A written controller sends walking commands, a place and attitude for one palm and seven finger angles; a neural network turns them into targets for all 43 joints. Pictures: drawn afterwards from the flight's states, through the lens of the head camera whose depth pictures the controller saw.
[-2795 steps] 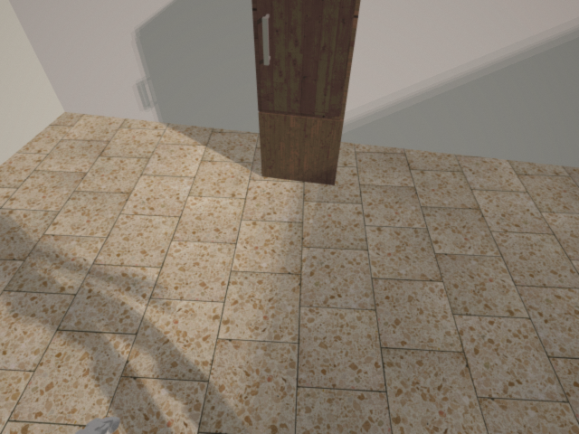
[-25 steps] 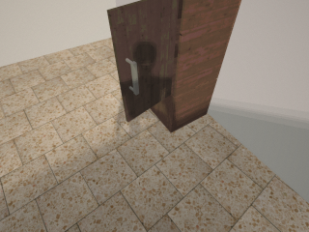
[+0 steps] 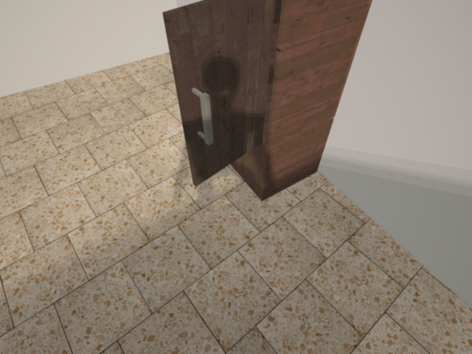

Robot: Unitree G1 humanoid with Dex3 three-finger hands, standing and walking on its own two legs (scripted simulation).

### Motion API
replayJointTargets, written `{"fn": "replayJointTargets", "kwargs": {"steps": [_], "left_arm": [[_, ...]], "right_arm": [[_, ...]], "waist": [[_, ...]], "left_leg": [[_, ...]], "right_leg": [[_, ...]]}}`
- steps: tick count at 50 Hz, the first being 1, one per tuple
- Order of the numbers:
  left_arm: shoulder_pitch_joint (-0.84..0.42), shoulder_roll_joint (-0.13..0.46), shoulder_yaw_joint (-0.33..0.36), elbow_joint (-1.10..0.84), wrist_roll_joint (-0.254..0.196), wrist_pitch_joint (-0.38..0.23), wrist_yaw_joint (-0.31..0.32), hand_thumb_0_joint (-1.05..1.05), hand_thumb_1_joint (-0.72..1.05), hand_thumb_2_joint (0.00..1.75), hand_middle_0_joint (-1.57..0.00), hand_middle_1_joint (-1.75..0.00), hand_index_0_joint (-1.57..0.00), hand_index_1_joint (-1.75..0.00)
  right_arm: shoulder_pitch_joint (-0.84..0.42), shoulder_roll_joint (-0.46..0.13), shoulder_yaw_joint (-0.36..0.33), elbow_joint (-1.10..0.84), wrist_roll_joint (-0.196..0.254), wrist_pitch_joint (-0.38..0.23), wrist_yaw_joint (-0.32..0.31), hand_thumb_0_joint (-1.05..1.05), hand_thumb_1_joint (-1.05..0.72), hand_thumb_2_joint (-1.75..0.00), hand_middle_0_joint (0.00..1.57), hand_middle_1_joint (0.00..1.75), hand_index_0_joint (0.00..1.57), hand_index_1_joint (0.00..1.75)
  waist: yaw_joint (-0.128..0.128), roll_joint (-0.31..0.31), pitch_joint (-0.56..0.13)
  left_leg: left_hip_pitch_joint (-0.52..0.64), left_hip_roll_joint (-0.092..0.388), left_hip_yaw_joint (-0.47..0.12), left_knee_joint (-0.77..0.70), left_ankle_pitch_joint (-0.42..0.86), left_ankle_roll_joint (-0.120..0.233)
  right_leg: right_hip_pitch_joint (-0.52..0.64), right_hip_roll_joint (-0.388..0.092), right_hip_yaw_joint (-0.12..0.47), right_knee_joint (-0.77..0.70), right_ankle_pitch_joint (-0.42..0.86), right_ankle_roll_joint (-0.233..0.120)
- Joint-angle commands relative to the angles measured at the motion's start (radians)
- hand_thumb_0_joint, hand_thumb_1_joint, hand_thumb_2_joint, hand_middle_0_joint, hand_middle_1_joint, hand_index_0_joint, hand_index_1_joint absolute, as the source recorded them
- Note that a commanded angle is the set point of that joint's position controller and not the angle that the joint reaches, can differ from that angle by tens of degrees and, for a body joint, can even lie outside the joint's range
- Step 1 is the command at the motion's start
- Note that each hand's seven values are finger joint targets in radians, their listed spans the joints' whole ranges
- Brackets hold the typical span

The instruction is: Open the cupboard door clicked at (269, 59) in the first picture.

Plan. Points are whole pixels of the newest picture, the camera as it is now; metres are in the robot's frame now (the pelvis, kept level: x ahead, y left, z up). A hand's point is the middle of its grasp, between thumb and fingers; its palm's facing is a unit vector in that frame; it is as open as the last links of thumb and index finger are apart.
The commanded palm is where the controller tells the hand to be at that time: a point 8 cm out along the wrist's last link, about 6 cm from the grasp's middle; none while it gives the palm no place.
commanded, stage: look to check the result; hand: left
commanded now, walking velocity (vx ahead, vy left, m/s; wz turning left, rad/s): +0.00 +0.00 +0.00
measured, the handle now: (202, 117) +0.73 +0.14 -0.04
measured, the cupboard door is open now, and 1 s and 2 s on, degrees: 100 100 100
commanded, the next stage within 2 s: stand and wait in 0.32 s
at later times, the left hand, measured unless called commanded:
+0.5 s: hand out of the picture +0.08 +0.22 -0.16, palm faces +0.00 -0.95 -0.30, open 7.4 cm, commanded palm none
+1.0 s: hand out of the picture +0.10 +0.21 -0.16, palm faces -0.01 -0.95 -0.32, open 7.4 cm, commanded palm none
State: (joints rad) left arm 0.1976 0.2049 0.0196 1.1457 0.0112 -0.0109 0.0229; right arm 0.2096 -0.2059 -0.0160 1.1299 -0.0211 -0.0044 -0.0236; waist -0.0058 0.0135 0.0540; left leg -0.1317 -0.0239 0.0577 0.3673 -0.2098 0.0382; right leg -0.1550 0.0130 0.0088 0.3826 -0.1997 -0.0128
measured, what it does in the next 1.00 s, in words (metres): stands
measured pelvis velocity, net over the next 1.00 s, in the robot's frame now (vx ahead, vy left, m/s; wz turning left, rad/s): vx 0.03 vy -0.02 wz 0.00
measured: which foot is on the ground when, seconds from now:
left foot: down 0.00-1.00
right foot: down 0.00-1.00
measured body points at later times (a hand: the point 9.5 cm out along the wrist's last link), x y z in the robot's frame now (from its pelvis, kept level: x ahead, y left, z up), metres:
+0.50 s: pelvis +0.01 -0.01 +0.00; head +0.03 -0.01 +0.45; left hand +0.08 +0.27 -0.14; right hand +0.07 -0.28 -0.15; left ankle +0.00 +0.09 -0.75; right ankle +0.01 -0.11 -0.75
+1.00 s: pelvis +0.03 -0.02 +0.00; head +0.05 -0.02 +0.45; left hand +0.10 +0.26 -0.14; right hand +0.09 -0.30 -0.14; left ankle +0.00 +0.09 -0.75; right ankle +0.01 -0.11 -0.75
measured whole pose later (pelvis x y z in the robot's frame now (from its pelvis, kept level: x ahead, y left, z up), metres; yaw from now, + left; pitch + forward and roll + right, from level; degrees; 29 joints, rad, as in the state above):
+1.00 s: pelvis +0.03 -0.02 +0.00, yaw +0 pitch -1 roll +0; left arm 0.11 0.29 0.01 1.13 0.01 -0.02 0.01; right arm 0.12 -0.30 -0.01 1.13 -0.02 0.00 -0.01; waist -0.01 0.01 0.06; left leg -0.07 0.00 0.05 0.30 -0.22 0.01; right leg -0.10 0.04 0.00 0.32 -0.21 -0.04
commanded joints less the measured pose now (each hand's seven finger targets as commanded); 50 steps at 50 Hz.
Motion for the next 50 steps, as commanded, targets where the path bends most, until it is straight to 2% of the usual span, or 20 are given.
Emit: {"fn": "replayJointTargets", "kwargs": {"steps": [1,7,25,30,36,43,48,50], "left_arm": [[0.008,0.162,0.022,-0.043,0.0,-0.017,0.008,0.0,0.9,0.9,-0.2,-0.3,-0.2,-0.3],[-0.016,0.185,0.022,-0.046,0.0,-0.018,0.005,0.0,0.9,0.9,-0.2,-0.3,-0.2,-0.3],[-0.072,0.245,0.025,-0.059,-0.002,-0.025,0.001,0.0,0.9,0.9,-0.2,-0.3,-0.2,-0.3],[-0.083,0.255,0.025,-0.064,-0.002,-0.026,0.001,0.0,0.9,0.9,-0.2,-0.3,-0.2,-0.3],[-0.09,0.261,0.025,-0.066,-0.004,-0.027,0.0,0.0,0.9,0.9,-0.2,-0.3,-0.2,-0.3],[-0.098,0.271,0.025,-0.067,-0.004,-0.029,0.001,0.0,0.9,0.9,-0.2,-0.3,-0.2,-0.3],[-0.098,0.274,0.025,-0.069,-0.005,-0.029,0.001,0.0,0.9,0.9,-0.2,-0.3,-0.2,-0.3],[-0.098,0.278,0.028,-0.071,-0.004,-0.031,0.002,0.0,0.9,0.9,-0.2,-0.3,-0.2,-0.3]], "right_arm": [[0.023,-0.154,-0.022,-0.031,0.003,-0.017,-0.009,0.0,-0.9,-0.9,0.2,0.3,0.2,0.3],[-0.009,-0.18,-0.022,-0.034,0.001,-0.017,-0.006,0.0,-0.9,-0.9,0.2,0.3,0.2,0.3],[-0.068,-0.246,-0.023,-0.043,0.003,-0.018,-0.001,0.0,-0.9,-0.9,0.2,0.3,0.2,0.3],[-0.074,-0.252,-0.024,-0.046,0.004,-0.018,0.0,0.0,-0.9,-0.9,0.2,0.3,0.2,0.3],[-0.078,-0.258,-0.023,-0.045,0.003,-0.02,-0.001,0.0,-0.9,-0.9,0.2,0.3,0.2,0.3],[-0.082,-0.268,-0.024,-0.046,0.003,-0.019,-0.001,0.0,-0.9,-0.9,0.2,0.3,0.2,0.3],[-0.089,-0.269,-0.023,-0.047,0.003,-0.02,-0.002,0.0,-0.9,-0.9,0.2,0.3,0.2,0.3],[-0.087,-0.275,-0.025,-0.052,0.006,-0.019,-0.003,0.0,-0.9,-0.9,0.2,0.3,0.2,0.3]], "waist": [[-0.003,-0.015,-0.026],[-0.004,0.002,-0.022],[-0.001,-0.013,-0.064],[-0.002,-0.019,-0.068],[-0.004,0.002,-0.088],[-0.005,-0.02,-0.081],[-0.004,0.001,-0.088],[-0.004,-0.021,-0.099]], "left_leg": [[0.013,0.141,-0.122,-0.072,0.127,0.003],[0.023,0.141,-0.125,-0.082,0.131,0.0],[0.061,0.147,-0.123,-0.086,0.183,-0.007],[0.066,0.148,-0.123,-0.086,0.198,-0.008],[0.079,0.152,-0.116,-0.084,0.222,-0.012],[0.083,0.153,-0.113,-0.087,0.227,-0.014],[0.093,0.153,-0.111,-0.085,0.249,-0.015],[0.103,0.154,-0.112,-0.078,0.263,-0.014]], "right_leg": [[-0.005,-0.113,0.086,-0.067,0.133,-0.035],[-0.004,-0.115,0.092,-0.075,0.14,-0.036],[0.036,-0.122,0.098,-0.086,0.209,-0.038],[0.046,-0.125,0.096,-0.088,0.231,-0.038],[0.064,-0.129,0.094,-0.085,0.262,-0.039],[0.068,-0.13,0.096,-0.088,0.287,-0.039],[0.073,-0.131,0.097,-0.085,0.305,-0.041],[0.078,-0.129,0.099,-0.085,0.328,-0.042]]}}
